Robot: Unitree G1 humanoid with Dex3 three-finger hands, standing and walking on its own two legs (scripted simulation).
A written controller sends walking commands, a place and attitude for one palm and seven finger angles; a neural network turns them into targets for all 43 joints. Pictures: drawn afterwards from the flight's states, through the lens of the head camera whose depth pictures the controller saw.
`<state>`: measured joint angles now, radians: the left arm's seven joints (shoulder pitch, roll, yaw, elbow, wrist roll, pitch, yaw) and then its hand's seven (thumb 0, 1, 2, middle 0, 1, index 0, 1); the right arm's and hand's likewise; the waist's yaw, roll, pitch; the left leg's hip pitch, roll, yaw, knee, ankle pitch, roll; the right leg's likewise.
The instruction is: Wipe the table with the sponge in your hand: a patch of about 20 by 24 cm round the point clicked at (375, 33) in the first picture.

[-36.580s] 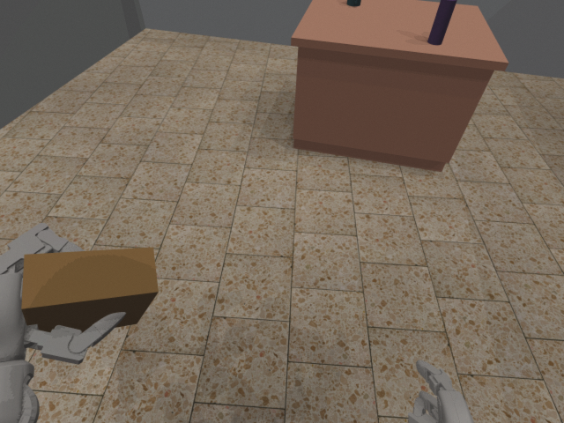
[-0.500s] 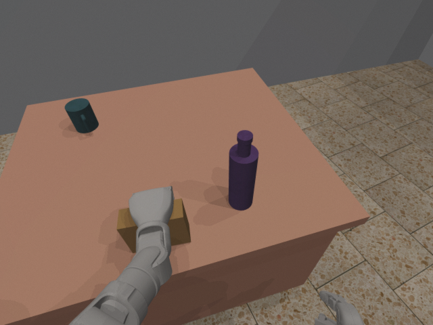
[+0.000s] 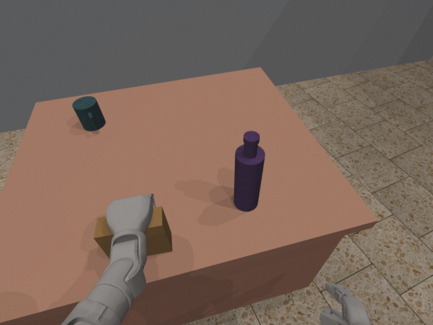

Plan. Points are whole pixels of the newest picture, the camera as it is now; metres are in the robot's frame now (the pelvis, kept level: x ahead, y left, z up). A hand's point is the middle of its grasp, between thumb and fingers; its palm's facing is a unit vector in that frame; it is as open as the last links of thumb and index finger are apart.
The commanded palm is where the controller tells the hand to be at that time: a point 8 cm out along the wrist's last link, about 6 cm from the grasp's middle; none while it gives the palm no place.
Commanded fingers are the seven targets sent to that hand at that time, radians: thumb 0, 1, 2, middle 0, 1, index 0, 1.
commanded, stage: wipe forward along the middle lane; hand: left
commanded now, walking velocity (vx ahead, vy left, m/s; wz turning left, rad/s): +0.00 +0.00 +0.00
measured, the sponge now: (138, 239) +0.30 +0.21 -0.06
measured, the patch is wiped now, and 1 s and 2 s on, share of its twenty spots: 1.00 1.00 1.00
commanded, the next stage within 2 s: slide back across to the first lane in 1.50 s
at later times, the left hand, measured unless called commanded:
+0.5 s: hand (138, 207) +0.36 +0.22 -0.03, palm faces -0.11 +0.02 -0.99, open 9.0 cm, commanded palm +0.34 +0.22 +0.00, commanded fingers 0.00 0.10 1.30 -1.20 -1.60 -1.20 -1.60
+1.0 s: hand (136, 189) +0.41 +0.24 -0.02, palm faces -0.11 +0.03 -0.99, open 9.0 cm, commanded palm +0.40 +0.23 +0.00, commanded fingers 0.00 0.10 1.30 -1.20 -1.60 -1.20 -1.60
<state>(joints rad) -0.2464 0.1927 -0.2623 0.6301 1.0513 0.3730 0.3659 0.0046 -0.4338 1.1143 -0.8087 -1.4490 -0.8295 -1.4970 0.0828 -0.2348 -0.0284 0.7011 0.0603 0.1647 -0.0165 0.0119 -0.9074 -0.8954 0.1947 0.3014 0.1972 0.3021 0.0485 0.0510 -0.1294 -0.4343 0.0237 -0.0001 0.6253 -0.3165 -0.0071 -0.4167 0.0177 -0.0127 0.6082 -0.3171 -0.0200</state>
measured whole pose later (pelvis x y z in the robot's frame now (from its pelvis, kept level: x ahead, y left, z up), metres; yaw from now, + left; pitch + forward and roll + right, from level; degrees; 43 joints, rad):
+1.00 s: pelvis -0.04 +0.01 -0.03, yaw -1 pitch +18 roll -2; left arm -0.83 0.35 -0.10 1.22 1.05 0.25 0.42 0.01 -0.49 1.15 -0.85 -1.41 -0.87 -1.47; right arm 0.22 -0.25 -0.02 0.75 0.04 0.10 -0.02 0.01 -0.91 -0.89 0.20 0.30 0.20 0.30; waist -0.07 0.05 -0.16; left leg -0.81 0.04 0.00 0.82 -0.33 0.01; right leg -0.78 0.03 -0.01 0.76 -0.30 -0.01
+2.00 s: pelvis -0.01 +0.03 -0.03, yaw -3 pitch +21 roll -3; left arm -0.85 0.52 0.02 1.19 1.09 0.19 0.32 -0.01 -0.46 1.15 -0.82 -1.44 -0.84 -1.50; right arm 0.30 -0.25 -0.01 0.75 0.03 0.12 0.02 0.01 -0.91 -0.89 0.20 0.30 0.20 0.30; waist -0.11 0.05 -0.15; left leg -0.83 0.04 0.01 0.83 -0.37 0.04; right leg -0.78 0.03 0.00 0.72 -0.32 0.02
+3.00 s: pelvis +0.00 +0.03 -0.02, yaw -1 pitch +17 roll -3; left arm -0.56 0.44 -0.04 0.95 1.07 0.15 0.38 -0.02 -0.43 1.13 -0.78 -1.48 -0.80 -1.55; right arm 0.22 -0.25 -0.04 0.72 0.04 0.17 0.01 0.01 -0.91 -0.89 0.20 0.30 0.20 0.30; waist -0.01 0.05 -0.16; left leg -0.71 0.02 0.00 0.79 -0.38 0.03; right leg -0.66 0.01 -0.01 0.70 -0.34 0.01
